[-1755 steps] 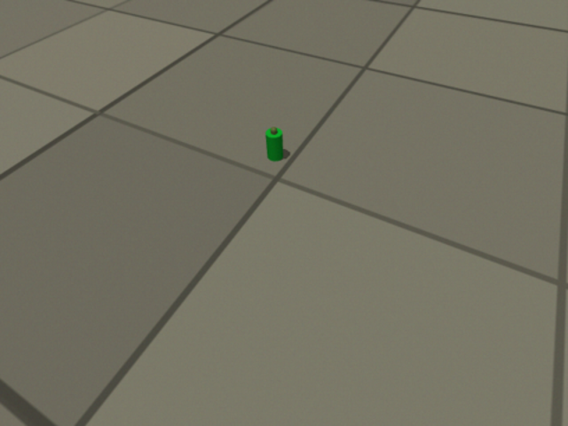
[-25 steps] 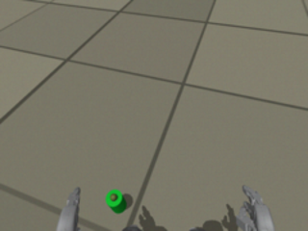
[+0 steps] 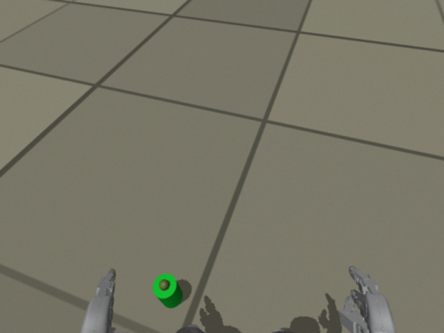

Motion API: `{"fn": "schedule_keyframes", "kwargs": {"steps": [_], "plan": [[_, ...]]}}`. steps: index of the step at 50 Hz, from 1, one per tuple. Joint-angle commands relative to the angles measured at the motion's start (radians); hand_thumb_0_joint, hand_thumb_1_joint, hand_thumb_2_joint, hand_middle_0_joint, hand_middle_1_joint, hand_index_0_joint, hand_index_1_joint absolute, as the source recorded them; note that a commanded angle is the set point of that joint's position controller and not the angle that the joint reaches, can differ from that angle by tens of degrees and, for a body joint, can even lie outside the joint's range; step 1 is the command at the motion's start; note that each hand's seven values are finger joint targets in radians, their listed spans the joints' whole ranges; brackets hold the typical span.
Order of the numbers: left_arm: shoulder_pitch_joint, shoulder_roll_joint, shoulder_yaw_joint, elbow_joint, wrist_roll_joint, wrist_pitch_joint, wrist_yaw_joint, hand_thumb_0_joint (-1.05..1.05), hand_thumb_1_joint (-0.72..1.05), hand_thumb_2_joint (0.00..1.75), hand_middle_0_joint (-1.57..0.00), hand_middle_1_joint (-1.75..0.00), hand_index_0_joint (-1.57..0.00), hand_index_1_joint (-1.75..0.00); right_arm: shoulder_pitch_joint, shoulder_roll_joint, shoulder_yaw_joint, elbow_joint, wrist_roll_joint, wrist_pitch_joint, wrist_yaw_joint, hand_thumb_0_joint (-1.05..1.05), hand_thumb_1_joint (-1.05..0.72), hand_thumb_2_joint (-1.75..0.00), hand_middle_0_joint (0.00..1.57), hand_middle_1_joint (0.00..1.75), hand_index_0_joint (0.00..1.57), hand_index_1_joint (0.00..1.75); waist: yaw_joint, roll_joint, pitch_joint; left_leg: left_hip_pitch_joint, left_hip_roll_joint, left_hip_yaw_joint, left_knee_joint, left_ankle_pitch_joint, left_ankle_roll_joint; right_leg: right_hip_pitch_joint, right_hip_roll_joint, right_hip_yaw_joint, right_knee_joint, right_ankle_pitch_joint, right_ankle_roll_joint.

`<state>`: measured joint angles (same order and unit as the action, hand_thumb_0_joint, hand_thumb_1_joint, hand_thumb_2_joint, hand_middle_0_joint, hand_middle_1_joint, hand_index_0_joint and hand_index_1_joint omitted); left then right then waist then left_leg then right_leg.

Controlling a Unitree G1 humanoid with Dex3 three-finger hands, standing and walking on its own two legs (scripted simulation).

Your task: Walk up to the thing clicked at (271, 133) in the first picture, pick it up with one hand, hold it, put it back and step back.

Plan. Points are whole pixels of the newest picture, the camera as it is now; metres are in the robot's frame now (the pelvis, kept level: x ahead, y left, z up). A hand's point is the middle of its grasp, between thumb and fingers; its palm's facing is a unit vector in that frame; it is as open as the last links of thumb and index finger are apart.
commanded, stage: home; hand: left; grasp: from the side
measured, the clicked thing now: (167, 290) +0.36 +0.25 -0.62
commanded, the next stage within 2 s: stand in 0.40 s
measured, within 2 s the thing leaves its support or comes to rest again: neither
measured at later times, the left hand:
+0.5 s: hand (132, 316) +0.17 +0.19 -0.06, palm faces +0.10 -0.95 -0.28, open 17.5 cm
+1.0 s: hand out of the picture +0.12 +0.23 -0.10, palm faces -0.02 -0.94 -0.35, open 8.7 cm
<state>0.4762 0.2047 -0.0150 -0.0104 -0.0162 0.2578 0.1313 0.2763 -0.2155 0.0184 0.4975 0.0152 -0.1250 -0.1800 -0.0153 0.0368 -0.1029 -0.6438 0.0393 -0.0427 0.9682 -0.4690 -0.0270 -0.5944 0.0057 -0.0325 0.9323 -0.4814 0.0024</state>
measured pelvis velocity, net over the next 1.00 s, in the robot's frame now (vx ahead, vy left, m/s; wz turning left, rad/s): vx -0.01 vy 0.01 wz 0.00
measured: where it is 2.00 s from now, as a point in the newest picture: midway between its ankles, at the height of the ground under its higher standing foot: outside the picture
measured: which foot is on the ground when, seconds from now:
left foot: down 0.00-1.00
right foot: down 0.00-1.00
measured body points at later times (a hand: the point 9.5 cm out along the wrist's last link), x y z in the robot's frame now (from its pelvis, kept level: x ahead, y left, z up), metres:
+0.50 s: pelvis +0.01 +0.01 +0.00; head +0.03 +0.01 +0.45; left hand +0.16 +0.24 -0.03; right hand +0.17 -0.24 -0.07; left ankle +0.01 +0.13 -0.68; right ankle -0.01 -0.12 -0.68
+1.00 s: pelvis -0.01 +0.01 +0.02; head +0.01 +0.01 +0.47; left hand +0.12 +0.28 -0.08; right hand +0.12 -0.27 -0.09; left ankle +0.01 +0.13 -0.68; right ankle -0.01 -0.12 -0.68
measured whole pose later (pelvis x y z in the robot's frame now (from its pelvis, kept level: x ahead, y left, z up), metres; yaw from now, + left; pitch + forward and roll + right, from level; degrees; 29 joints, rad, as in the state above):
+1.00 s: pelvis -0.01 +0.01 +0.02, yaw +0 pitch +1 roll +0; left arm 0.24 0.31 0.00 0.64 0.05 0.03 0.02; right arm 0.19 -0.29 -0.03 0.82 -0.05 -0.02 -0.02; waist 0.01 -0.01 0.01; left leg -0.42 0.00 -0.01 0.79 -0.39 -0.01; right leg -0.40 -0.03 0.00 0.81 -0.42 0.01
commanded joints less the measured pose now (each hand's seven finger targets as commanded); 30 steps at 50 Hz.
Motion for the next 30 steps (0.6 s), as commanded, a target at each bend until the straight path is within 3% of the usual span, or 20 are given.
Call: {"fn": "schedule_keyframes", "kwargs": {"steps": [1,8,10,12,13,20,22,25,27,30], "plan": [[-0.015,0.106,0.063,-0.198,0.012,-0.049,0.011,0.0,-0.54,0.06,-0.05,-0.06,-0.05,-0.06,-0.057,-0.113,-0.048,-0.158,-0.005,-0.057,-0.014,0.0,-0.9,-0.9,0.2,0.3,0.2,0.3,-0.006,-0.015,-0.123,0.11,-0.032,0.04,-0.13,0.236,0.036,0.05,0.015,-0.011,-0.162,0.25,-0.002],[-0.021,0.102,0.063,-0.203,0.011,-0.046,0.012,0.0,-0.56,0.05,-0.05,-0.05,-0.05,-0.05,-0.051,-0.116,-0.049,-0.15,-0.007,-0.056,-0.011,0.0,-0.9,-0.9,0.2,0.3,0.2,0.3,-0.006,0.022,-0.108,0.121,-0.026,0.03,-0.149,0.231,0.028,0.039,0.022,-0.024,-0.15,0.228,-0.009],[-0.003,0.093,0.058,-0.181,0.013,-0.045,0.011,0.0,-0.58,0.04,-0.05,-0.05,-0.05,-0.05,-0.054,-0.117,-0.05,-0.154,-0.006,-0.055,-0.013,0.0,-0.9,-0.9,0.2,0.3,0.2,0.3,-0.01,-0.025,-0.111,0.127,-0.024,0.03,-0.14,0.264,0.032,0.048,0.022,-0.023,-0.151,0.261,-0.006],[-0.004,0.105,0.068,-0.204,0.011,-0.046,0.014,0.0,-0.58,0.04,-0.05,-0.05,-0.05,-0.05,-0.048,-0.113,-0.049,-0.152,-0.007,-0.051,-0.012,0.0,-0.9,-0.9,0.2,0.3,0.2,0.3,0.0,0.0,-0.138,0.133,-0.026,0.03,-0.132,0.307,0.03,0.069,0.02,-0.022,-0.141,0.305,-0.007],[0.0,0.098,0.059,-0.186,0.012,-0.043,0.013,0.0,-0.58,0.04,-0.05,-0.05,-0.05,-0.05,-0.043,-0.117,-0.051,-0.147,-0.008,-0.051,-0.011,0.0,-0.9,-0.9,0.2,0.3,0.2,0.3,-0.009,-0.007,-0.127,0.141,-0.023,0.028,-0.134,0.325,0.028,0.063,0.023,-0.026,-0.135,0.314,-0.008],[-0.018,0.105,0.067,-0.195,0.013,-0.039,0.015,0.0,-0.55,0.05,-0.05,-0.05,-0.05,-0.05,-0.049,-0.113,-0.049,-0.151,-0.007,-0.049,-0.011,0.0,-0.9,-0.9,0.2,0.3,0.2,0.3,-0.004,-0.014,-0.119,0.127,-0.028,0.034,-0.132,0.286,0.033,0.059,0.017,-0.02,-0.152,0.293,-0.003],[-0.006,0.075,0.044,-0.174,0.011,-0.035,0.011,0.0,-0.57,0.04,-0.05,-0.05,-0.05,-0.05,-0.051,-0.107,-0.043,-0.153,-0.007,-0.05,-0.008,0.0,-0.9,-0.9,0.2,0.3,0.2,0.3,-0.011,-0.009,-0.115,0.133,-0.026,0.03,-0.139,0.293,0.029,0.058,0.02,-0.026,-0.145,0.29,-0.005],[-0.026,0.101,0.063,-0.188,0.012,-0.037,0.015,0.0,-0.58,0.04,-0.05,-0.05,-0.05,-0.05,-0.052,-0.113,-0.047,-0.15,-0.007,-0.049,-0.011,0.0,-0.9,-0.9,0.2,0.3,0.2,0.3,-0.011,-0.019,-0.109,0.137,-0.023,0.029,-0.139,0.289,0.03,0.054,0.021,-0.026,-0.149,0.287,-0.004],[-0.022,0.104,0.068,-0.187,0.012,-0.034,0.017,0.0,-0.42,0.2,-0.2,-0.21,-0.2,-0.21,-0.048,-0.117,-0.05,-0.149,-0.008,-0.049,-0.012,0.0,-0.9,-0.9,0.2,0.3,0.2,0.3,-0.008,0.0,-0.115,0.131,-0.025,0.028,-0.144,0.273,0.03,0.052,0.02,-0.025,-0.149,0.271,-0.007],[-0.021,0.096,0.054,-0.181,0.012,-0.033,0.013,0.0,-0.18,0.44,-0.2,-0.3,-0.2,-0.3,-0.056,-0.116,-0.047,-0.152,-0.008,-0.049,-0.011,0.0,-0.9,-0.9,0.2,0.3,0.2,0.3,-0.007,-0.011,-0.092,0.12,-0.026,0.029,-0.152,0.238,0.031,0.043,0.019,-0.026,-0.158,0.236,-0.007]]}}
